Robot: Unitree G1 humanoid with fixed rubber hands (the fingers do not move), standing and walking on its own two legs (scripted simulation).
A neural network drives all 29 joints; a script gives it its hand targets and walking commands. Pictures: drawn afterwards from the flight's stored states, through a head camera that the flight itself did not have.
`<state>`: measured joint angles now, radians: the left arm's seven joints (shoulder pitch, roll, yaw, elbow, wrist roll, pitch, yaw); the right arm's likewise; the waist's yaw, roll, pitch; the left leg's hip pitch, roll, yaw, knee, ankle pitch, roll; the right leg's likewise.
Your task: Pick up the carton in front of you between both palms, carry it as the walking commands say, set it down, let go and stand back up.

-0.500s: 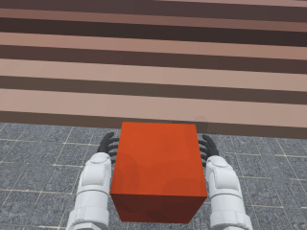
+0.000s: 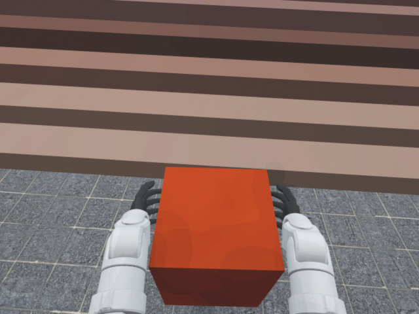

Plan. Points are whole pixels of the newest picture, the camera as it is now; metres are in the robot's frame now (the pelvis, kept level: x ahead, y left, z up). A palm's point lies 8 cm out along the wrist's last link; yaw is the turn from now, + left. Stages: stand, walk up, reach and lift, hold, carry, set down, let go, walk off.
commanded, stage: hold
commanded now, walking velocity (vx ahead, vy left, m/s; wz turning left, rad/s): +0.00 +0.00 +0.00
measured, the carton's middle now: (213, 240) +0.28 +0.00 -0.03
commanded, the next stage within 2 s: carry in 0.96 s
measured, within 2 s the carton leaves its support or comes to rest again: neither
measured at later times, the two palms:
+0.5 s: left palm (138, 216) +0.28 +0.15 +0.05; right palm (293, 222) +0.28 -0.15 +0.05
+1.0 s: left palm (140, 217) +0.28 +0.15 +0.05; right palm (293, 222) +0.28 -0.15 +0.05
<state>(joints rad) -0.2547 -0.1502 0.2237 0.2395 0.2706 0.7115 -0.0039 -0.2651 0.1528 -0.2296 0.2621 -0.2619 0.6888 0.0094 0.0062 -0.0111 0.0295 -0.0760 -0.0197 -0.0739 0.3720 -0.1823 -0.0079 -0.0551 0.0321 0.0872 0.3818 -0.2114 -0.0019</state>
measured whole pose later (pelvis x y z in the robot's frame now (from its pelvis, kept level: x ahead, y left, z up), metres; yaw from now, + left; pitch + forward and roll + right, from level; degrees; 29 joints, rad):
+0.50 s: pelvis -0.01 +0.00 +0.00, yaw +0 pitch -8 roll +0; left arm -0.30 -0.16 0.25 0.24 0.28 0.76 -0.01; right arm -0.30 0.16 -0.26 0.26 -0.28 0.74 0.02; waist 0.00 -0.01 0.04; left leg -0.07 -0.03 -0.07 0.39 -0.18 0.00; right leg -0.05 0.03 0.09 0.40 -0.21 0.00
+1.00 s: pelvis +0.00 +0.00 +0.00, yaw +0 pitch -7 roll +0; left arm -0.22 -0.14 0.18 0.17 0.25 0.78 0.00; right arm -0.23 0.14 -0.19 0.19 -0.26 0.76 0.01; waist 0.00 -0.01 0.02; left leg -0.06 -0.02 -0.07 0.36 -0.18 -0.01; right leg -0.04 0.03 0.09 0.37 -0.21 0.00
